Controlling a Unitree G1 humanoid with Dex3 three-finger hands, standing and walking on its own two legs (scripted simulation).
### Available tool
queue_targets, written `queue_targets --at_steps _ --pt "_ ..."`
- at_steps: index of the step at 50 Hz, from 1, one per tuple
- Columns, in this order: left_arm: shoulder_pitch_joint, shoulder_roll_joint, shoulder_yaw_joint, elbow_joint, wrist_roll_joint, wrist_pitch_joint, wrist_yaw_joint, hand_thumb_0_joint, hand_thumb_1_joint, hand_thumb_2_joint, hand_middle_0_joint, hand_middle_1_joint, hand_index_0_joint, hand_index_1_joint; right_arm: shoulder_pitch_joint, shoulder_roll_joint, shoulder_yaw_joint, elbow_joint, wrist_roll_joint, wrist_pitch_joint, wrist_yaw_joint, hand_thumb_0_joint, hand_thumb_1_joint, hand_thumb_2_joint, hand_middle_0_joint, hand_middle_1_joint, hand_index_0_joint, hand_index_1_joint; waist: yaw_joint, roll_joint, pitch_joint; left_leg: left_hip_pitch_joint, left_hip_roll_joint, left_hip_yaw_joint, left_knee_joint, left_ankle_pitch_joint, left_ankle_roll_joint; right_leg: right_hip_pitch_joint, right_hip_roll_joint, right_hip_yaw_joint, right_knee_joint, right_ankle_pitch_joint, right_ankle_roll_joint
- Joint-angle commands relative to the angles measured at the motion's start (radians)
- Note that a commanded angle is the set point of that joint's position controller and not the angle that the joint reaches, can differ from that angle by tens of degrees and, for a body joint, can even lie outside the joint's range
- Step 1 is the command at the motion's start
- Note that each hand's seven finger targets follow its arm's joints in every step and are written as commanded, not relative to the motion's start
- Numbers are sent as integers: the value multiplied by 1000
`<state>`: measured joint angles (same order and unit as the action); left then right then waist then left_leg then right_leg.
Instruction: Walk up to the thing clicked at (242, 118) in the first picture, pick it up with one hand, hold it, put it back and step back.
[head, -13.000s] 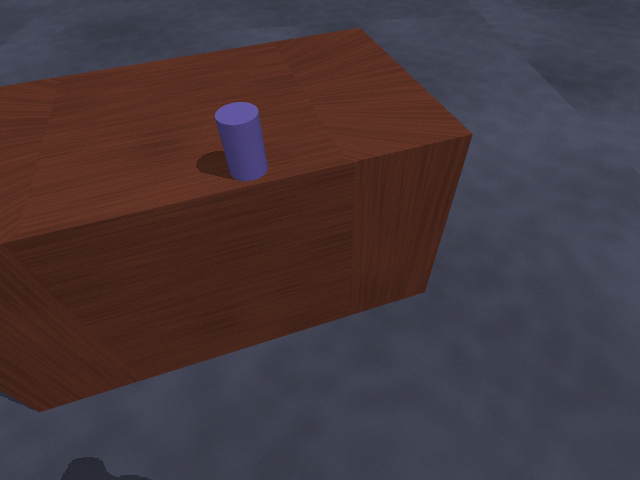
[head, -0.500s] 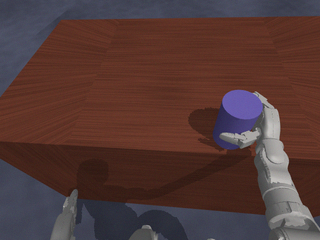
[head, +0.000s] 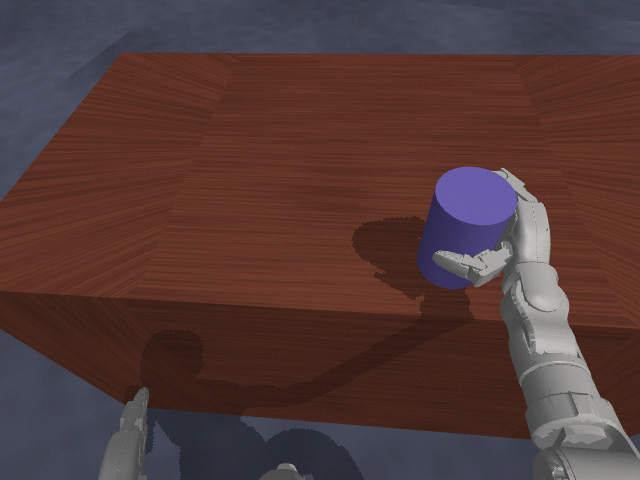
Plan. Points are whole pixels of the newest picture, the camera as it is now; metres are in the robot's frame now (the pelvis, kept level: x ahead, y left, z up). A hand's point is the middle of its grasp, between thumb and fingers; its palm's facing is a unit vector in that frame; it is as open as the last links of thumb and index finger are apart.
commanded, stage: settle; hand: right
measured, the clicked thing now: (460, 232) +0.41 -0.12 +0.08
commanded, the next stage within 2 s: lift in 0.24 s
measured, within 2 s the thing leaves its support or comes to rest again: neither
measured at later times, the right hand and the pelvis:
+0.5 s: hand (463, 203) +0.41 -0.11 +0.13, palm faces +0.04 +1.00 +0.01, open 11.9 cm; pelvis +0.01 +0.01 +0.02, yaw +0 degrees
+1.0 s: hand (512, 185) +0.38 -0.14 +0.20, palm faces +0.06 +1.00 -0.02, open 11.9 cm; pelvis +0.01 +0.01 +0.03, yaw -1 degrees
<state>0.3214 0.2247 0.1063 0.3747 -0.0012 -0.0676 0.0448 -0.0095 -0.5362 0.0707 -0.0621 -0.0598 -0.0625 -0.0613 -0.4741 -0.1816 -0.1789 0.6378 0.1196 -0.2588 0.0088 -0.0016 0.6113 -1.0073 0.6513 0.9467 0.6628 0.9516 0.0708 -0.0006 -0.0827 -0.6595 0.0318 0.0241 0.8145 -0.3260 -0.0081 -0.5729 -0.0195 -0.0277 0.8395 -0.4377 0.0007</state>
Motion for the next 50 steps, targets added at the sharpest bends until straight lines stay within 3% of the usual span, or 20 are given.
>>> queue_targets --at_steps 1,5,9,13,14,16,19,22,23,24,26,28,32,33,35,37,39,41,42,50 --pt "-50 156 75 -127 -1 -45 21 0 -563 70 -55 -58 -47 -66 -407 -158 -29 -276 11 -45 -7 0 140 -1219 1195 1366 1258 1367 -5 -6 -356 286 -21 -10 -108 268 11 131 15 18 -144 293 -7" --pt "-74 186 96 -134 -6 -39 29 0 -566 72 -55 -57 -46 -67 -407 -144 -19 -314 19 -17 -20 0 136 -1231 1184 1371 1248 1372 -5 44 -381 337 -22 -1 -128 298 9 165 13 20 -170 315 -9" --pt "-86 136 58 -65 -11 -34 30 0 -565 70 -51 -54 -43 -63 -402 -114 -3 -287 21 8 -23 0 136 -1205 1192 1358 1252 1358 -16 44 -280 320 -21 2 -153 286 8 157 12 17 -196 309 -11" --pt "-120 144 61 -93 -10 -43 28 0 -571 75 -53 -53 -40 -66 -416 -93 21 -310 17 30 -21 0 145 -1189 1164 1335 1223 1335 -6 37 -305 327 -26 11 -164 285 10 211 3 29 -224 331 -4" --pt "-92 125 47 -53 -8 -36 27 0 -568 70 -53 -53 -41 -65 -417 -100 21 -329 15 33 -22 0 136 -1217 1156 1352 1218 1352 -17 20 -337 359 -21 1 -167 313 11 212 11 17 -217 342 -5" --pt "-124 107 30 -50 -12 -35 27 0 -568 70 -52 -51 -40 -63 -418 -119 -1 -312 18 44 -26 0 134 -1222 1167 1360 1229 1360 -27 32 -277 348 -19 1 -184 281 6 194 14 13 -229 305 -10" --pt "-127 131 51 -33 -9 -39 29 0 -523 35 -43 -50 -56 -37 -442 -113 11 -331 20 54 -31 0 169 -1278 1162 1406 1234 1406 -13 11 -290 336 -24 7 -198 248 7 228 8 19 -248 283 -8" --pt "-107 120 31 -68 -14 -34 30 0 -516 29 -40 -48 -56 -32 -383 -144 -20 -371 23 67 -32 0 180 -1272 1167 1408 1238 1408 -34 34 -327 415 -17 -1 -211 301 5 235 18 4 -256 314 -11" --pt "-110 107 19 -84 -13 -36 30 0 -517 30 -40 -48 -55 -32 -400 -128 -5 -413 29 66 -32 0 192 -1273 1171 1412 1243 1412 -31 24 -327 421 -17 1 -211 318 4 251 18 4 -257 333 -9" --pt "-68 111 31 -34 -12 -30 33 0 -516 28 -39 -48 -55 -31 -394 -130 -7 -417 31 72 -33 0 190 -1273 1174 1413 1245 1413 -27 10 -318 413 -19 3 -211 335 7 266 17 4 -257 354 -8" --pt "-128 152 55 -115 -16 -37 39 0 -516 28 -38 -47 -54 -31 -385 -138 -10 -444 32 89 -34 0 179 -1284 1186 1426 1257 1426 -24 41 -341 429 -21 7 -216 356 6 293 14 8 -265 379 -9" --pt "-94 103 21 -41 -17 -23 34 0 -513 25 -38 -47 -55 -29 -375 -147 -11 -464 32 104 -36 0 138 -1289 1205 1433 1273 1433 -45 8 -287 425 -14 2 -235 321 7 279 20 0 -281 340 -10" --pt "-120 98 19 -41 -21 -29 40 0 -510 22 -37 -44 -55 -26 -333 -137 -4 -515 47 143 -31 0 131 -1282 1210 1431 1276 1431 -49 35 -231 430 -8 0 -285 222 -4 277 21 -5 -316 248 -20" --pt "-116 106 22 -22 -22 -27 40 0 -507 20 -35 -44 -55 -23 -281 -142 -17 -506 50 160 -32 0 115 -1270 1208 1420 1272 1420 -60 33 -227 433 -8 2 -286 248 -2 296 21 -3 -322 276 -17" --pt "-124 66 -11 -6 -23 -26 36 0 -509 21 -37 -45 -56 -25 -315 -115 23 -571 51 179 -24 0 98 -1266 1204 1410 1266 1410 -51 10 -221 430 -11 5 -286 274 1 311 20 -2 -326 301 -14" --pt "-159 130 40 -32 -25 -29 42 0 -513 23 -37 -44 -54 -26 -280 -144 -5 -584 53 210 -22 0 114 -1265 1205 1414 1268 1414 -50 44 -243 453 -10 11 -292 301 -3 334 19 1 -331 323 -17" --pt "-136 84 -3 5 -25 -26 36 0 -508 18 -36 -44 -56 -23 -285 -147 -9 -622 58 232 -16 0 119 -1262 1203 1412 1266 1412 -59 36 -221 463 -7 12 -303 312 -4 340 21 -1 -337 334 -18" --pt "-171 89 3 1 -26 -34 40 0 -516 24 -37 -44 -53 -27 -286 -125 13 -658 63 253 -10 0 84 -1274 1217 1422 1279 1422 -59 43 -203 452 -10 17 -312 296 -3 358 19 3 -353 328 -16" --pt "-140 114 28 22 -25 -29 44 0 -515 23 -36 -43 -53 -25 -283 -149 -5 -673 64 267 -11 0 85 -1277 1219 1424 1281 1424 -53 17 -218 452 -10 15 -317 296 1 373 19 1 -356 329 -15" --pt "-143 106 21 51 -29 -54 30 0 -515 22 -37 -45 -55 -28 -252 -153 -14 -774 74 362 7 0 104 -1295 1220 1440 1286 1440 -54 -1 -185 467 -14 31 -339 314 1 412 16 10 -384 360 -13"
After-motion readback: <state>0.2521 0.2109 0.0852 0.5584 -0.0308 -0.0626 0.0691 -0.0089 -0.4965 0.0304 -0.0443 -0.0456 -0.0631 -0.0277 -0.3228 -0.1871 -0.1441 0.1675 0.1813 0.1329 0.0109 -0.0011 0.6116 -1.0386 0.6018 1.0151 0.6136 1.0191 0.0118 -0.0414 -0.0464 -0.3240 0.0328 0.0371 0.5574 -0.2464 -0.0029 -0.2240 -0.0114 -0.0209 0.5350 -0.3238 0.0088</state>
